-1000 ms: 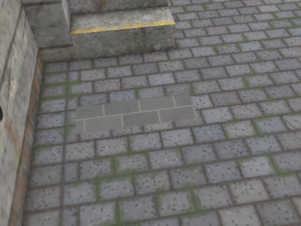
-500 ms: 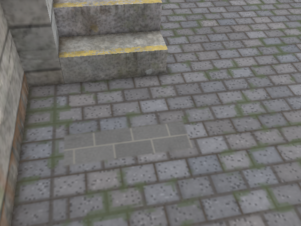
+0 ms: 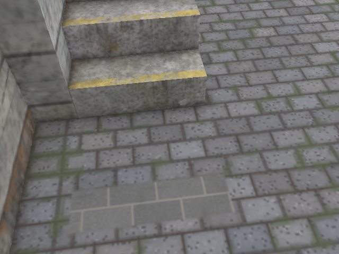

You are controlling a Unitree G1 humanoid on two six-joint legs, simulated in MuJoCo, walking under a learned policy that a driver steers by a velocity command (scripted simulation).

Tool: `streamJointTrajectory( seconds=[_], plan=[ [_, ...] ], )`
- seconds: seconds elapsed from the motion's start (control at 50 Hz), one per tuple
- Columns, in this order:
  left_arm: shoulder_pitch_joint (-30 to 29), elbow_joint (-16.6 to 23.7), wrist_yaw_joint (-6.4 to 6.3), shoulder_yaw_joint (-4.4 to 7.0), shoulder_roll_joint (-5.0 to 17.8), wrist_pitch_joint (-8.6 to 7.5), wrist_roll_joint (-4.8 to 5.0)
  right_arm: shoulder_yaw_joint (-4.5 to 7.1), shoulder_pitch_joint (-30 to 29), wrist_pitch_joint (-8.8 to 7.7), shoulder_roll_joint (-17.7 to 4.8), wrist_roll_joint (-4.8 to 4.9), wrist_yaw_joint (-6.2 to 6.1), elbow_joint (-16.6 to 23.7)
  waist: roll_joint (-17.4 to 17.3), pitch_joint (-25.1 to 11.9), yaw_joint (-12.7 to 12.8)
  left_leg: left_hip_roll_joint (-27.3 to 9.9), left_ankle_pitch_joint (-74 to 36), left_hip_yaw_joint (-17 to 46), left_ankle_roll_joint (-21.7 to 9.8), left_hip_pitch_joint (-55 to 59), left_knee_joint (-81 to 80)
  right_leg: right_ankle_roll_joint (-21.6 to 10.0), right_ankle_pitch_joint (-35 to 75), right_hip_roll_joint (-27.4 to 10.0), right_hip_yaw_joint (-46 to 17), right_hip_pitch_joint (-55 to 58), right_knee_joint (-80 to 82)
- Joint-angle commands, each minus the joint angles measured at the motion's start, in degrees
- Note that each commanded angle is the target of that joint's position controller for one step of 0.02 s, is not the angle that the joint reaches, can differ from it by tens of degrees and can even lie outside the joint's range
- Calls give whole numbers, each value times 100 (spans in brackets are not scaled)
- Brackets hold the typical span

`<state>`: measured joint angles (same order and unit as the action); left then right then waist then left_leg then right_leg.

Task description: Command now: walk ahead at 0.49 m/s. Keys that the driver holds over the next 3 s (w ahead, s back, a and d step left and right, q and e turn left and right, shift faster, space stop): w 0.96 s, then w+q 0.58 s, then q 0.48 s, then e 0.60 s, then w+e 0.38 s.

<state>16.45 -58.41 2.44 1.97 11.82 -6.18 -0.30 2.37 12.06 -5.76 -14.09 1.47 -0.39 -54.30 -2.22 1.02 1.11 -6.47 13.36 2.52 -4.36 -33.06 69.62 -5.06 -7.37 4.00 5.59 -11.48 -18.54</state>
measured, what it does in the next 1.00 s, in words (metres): walks ahead: left foot, then right foot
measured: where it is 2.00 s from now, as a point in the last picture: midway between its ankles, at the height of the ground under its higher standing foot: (172, 143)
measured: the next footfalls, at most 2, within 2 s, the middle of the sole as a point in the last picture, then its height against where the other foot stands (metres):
left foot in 0.38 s outside the picture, level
right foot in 0.94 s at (207, 203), level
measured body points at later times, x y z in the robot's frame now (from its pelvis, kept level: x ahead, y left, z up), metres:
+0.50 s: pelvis +0.30 +0.06 -0.01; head +0.33 +0.07 +0.44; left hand +0.31 +0.33 -0.16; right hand +0.42 -0.19 -0.13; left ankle +0.38 +0.15 -0.74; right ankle +0.17 -0.08 -0.64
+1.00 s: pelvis +0.59 +0.00 -0.02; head +0.62 -0.01 +0.43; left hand +0.76 +0.26 -0.12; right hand +0.56 -0.26 -0.17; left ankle +0.41 +0.15 -0.68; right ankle +0.69 -0.09 -0.74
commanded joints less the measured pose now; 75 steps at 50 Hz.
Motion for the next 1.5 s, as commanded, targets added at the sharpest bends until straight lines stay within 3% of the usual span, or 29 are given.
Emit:
streamJointTrajectory(
  seconds=[0.02, 0.14, 0.26, 0.32, 0.36, 0.38, 0.4, 0.42, 0.44, 0.46, 0.5, 0.54, 0.6, 0.82, 0.88, 0.92, 0.94, 0.96, 0.98, 1.0, 1.02, 1.04, 1.08, 1.16, 1.34, 1.4, 1.46, 1.48, 1.5],
  plan=[
    [-9, 184, -106, 70, 664, -98, -8, 130, 396, 139, -254, -84, -17, 167, 459, 182, -304, -349, -631, 124, 130, -529, -428, -878, 606, -1593, -1320, -125, 1332],
    [604, 106, -283, 59, 814, 29, 39, 132, -950, 51, -187, -89, 80, 598, 455, 391, 85, -115, -2119, -144, 321, -857, -2663, -658, 771, -1439, -933, 408, 1435],
    [1189, -119, -321, 114, 892, 178, 99, 49, -1847, -23, -148, -7, 300, 943, 486, 646, 346, 106, -1769, -255, 196, -1042, -3789, -609, 1061, -1783, -838, 1655, 1051],
    [1046, -88, -348, 186, 1024, 246, 109, 98, -1627, -73, -339, -3, 392, 991, 668, 421, 80, 317, -1121, -370, -46, -450, -4063, -465, 2324, -1936, -801, 2022, 467],
    [752, 14, -377, 192, 1069, 297, 68, 306, -415, -106, -765, 20, 363, 670, 865, -381, -634, 734, -1045, -601, -303, 1301, -4105, -278, 4129, -1698, -604, 1880, -926],
    [637, 138, -379, 125, 961, 305, 27, 435, 709, -101, -1104, -18, 314, 362, 668, -1133, -1101, 343, -1126, -134, -584, 3048, -3971, -91, 3601, -1422, -431, 925, -2426],
    [1431, 191, -292, -84, 235, 214, 5, 581, 1553, -76, -1679, -155, 276, 175, -743, -2191, -841, -1269, -169, 2499, -1512, 5564, -4191, 339, 843, -434, -220, -1525, -4911],
    [1360, 133, -264, -101, 284, 30, 114, 426, 1479, -76, -1223, -136, 274, 160, -1050, -2603, -833, -1710, 98, 4171, -1639, 5856, -5186, 259, -2363, -33, -1204, -2397, -5819],
    [703, 332, -243, 59, 829, -84, 295, 282, 935, -124, -849, -127, 255, 207, -841, -1678, -750, -1438, -74, 3279, -1245, 5135, -5258, 131, -2116, -384, -1350, -2892, -6128],
    [310, 454, -266, 86, 936, -128, 353, 195, 360, -136, -638, -122, 246, 330, -462, -1036, -561, -1223, -665, 2315, -1036, 4181, -5369, 79, -1572, -719, -1166, -2829, -5938],
    [236, 413, -335, 168, 799, -31, 212, 60, -96, -189, -293, -183, 290, 327, -132, -414, -190, -732, -1372, 1147, -783, 2814, -5750, 94, -827, -1138, -1060, -2235, -5161],
    [473, 330, -338, 161, 538, 129, 176, 40, 1, -196, -296, -208, 303, 216, -189, -280, -37, -540, -1655, 772, -847, 2351, -6014, 151, -634, -1189, -962, -1893, -4840],
    [25, 525, -356, 202, 567, 238, 110, 83, 227, -202, -601, -196, 196, 85, -61, 23, -21, -585, -1837, 544, -972, 2230, -6273, 344, -225, -1271, -895, -2386, -4126],
    [-1953, 1223, -104, 144, 528, 109, 138, 199, 1178, 84, -848, -61, -4, -338, -114, 468, -537, -766, -1403, 109, -735, 3552, -6192, 304, 993, -989, -654, -2894, -1381],
    [-1872, 1296, -7, 172, 677, 8, 152, 267, 1050, 146, -962, -35, -58, -325, -192, 357, -294, -930, -2014, 130, -549, 3806, -5731, 112, 470, -850, -571, -2422, -1126],
    [-765, 956, -32, 358, 1007, -21, 128, 269, 809, 200, -991, -60, -54, -238, -238, -317, 313, -614, -3751, -156, -336, 3586, -4441, -92, 337, -447, -230, -774, -1043],
    [314, 643, -81, 501, 1338, -15, 110, 186, 836, 216, -807, -115, -49, -160, -2, -1040, 717, -267, -3382, -393, -137, 2780, -3016, -323, 331, -740, -587, 839, -1178],
    [1126, 475, -102, 642, 1934, 10, 12, -14, 1517, 129, -152, -164, 15, -94, 1332, -1911, 556, 638, -1132, -627, 280, 467, -640, -1189, -560, -2220, -3100, 3123, -884],
    [1122, 465, -91, 512, 1574, 9, 39, -49, 1479, -19, -121, -91, 43, -177, 1726, -2273, 568, 1022, 1858, 243, 275, -488, 483, -1382, -1074, -2693, -4813, 3439, 133],
    [657, 547, -100, 399, 1238, -29, 71, 95, 1003, -130, -668, 115, 71, -41, 1322, -1528, 541, 667, 1637, 579, 103, -1009, 944, -1056, -1285, -2574, -4113, 2792, 194],
    [99, 684, -110, 317, 1013, -42, 61, 120, 596, -158, -792, 174, 50, 90, 929, -965, 376, 313, 1090, 409, 9, -997, 795, -840, -908, -2423, -3217, 1909, 298],
    [-328, 713, -82, 243, 796, -66, 20, 149, 402, -118, -751, 109, 6, 113, 573, -557, 176, 62, 607, 333, 3, -730, 401, -704, -509, -2202, -2544, 1060, 540],
    [-629, 648, -50, 176, 576, -128, -47, 200, 674, 80, -555, 55, -22, 17, 797, -285, -158, -193, 162, 409, 15, -45, -107, -503, -98, -1871, -1685, 188, 907],
    [-375, 443, -157, 239, 844, -163, -93, 234, 511, 256, -383, 38, -30, 112, 598, 27, -219, -160, -561, 510, 146, -467, -594, -569, 779, -1781, -769, 62, 1195],
    [87, 354, -407, 254, 1111, -8, -11, 155, -1074, 154, -191, -51, 190, 791, 380, 425, 258, 24, -1799, -224, 201, -875, -2937, -327, 1671, -1837, 377, 1174, 1189],
    [107, 354, -405, 286, 1266, 115, 14, 148, -1282, 147, -237, -14, 354, 1132, 469, 399, 225, 233, -1168, -661, 31, -522, -3249, -244, 2858, -1922, 623, 1562, 598],
    [-367, 606, -510, 379, 1554, 250, 37, 309, -376, 179, -617, 2, 345, 1162, 835, -253, -405, 800, -191, -1052, -365, 574, -3250, -119, 5803, -1990, 704, 1808, -991],
    [-491, 680, -529, 382, 1571, 262, 78, 468, 489, 164, -927, -31, 270, 1011, 751, -642, -887, 959, -547, -925, -590, 1697, -3812, 7, 5425, -1823, 772, 1436, -2174],
    [-377, 791, -496, 311, 1388, 195, 5, 665, 1270, 195, -1437, -65, 127, 878, 46, -1205, -1151, 390, -645, 172, -875, 3325, -4129, 248, 3473, -1516, 764, 196, -3902]
  ],
)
